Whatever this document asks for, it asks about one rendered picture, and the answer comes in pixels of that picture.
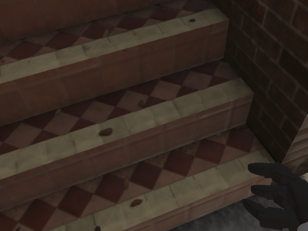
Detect right robot hand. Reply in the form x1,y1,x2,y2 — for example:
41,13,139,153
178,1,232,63
242,162,308,231

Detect right robot forearm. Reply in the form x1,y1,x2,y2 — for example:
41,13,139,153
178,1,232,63
296,221,308,231

